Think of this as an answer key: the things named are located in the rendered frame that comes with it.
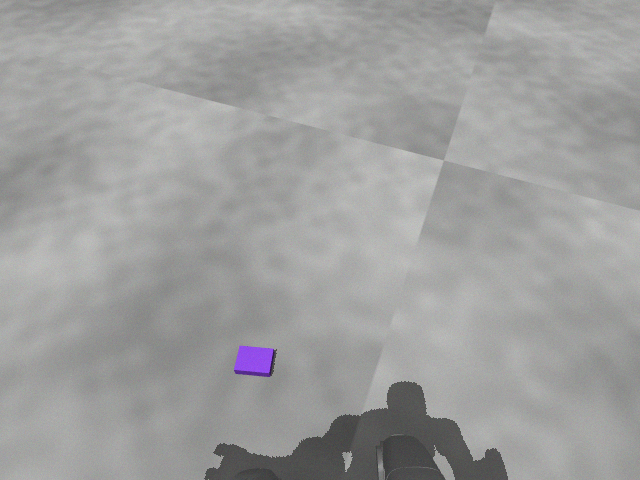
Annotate small box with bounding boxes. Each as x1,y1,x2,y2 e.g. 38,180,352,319
234,346,275,377

